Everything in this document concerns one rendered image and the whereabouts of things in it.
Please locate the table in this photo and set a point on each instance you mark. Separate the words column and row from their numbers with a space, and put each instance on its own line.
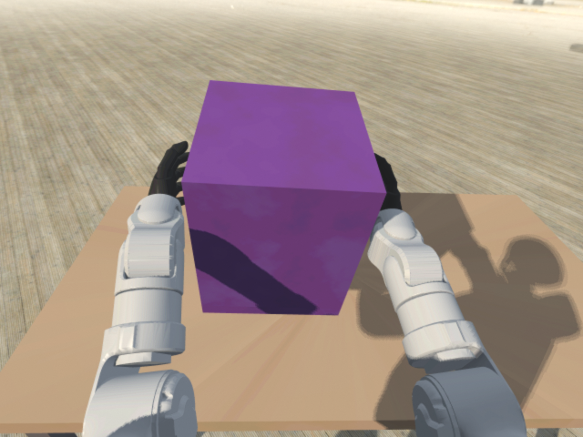
column 519, row 284

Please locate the right robot forearm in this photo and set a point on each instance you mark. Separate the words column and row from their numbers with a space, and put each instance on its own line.
column 437, row 338

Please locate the left robot forearm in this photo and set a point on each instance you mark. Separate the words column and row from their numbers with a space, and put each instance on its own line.
column 146, row 326

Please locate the right robot upper arm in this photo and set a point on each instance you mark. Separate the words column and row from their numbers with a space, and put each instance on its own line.
column 466, row 403

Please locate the left robot hand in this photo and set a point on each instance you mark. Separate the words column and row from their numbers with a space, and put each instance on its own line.
column 165, row 180

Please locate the carton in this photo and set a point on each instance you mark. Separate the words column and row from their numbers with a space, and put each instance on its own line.
column 281, row 190

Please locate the right robot hand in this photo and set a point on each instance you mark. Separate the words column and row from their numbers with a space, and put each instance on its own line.
column 392, row 198

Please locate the left robot upper arm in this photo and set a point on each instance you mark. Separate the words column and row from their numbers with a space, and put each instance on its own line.
column 147, row 404

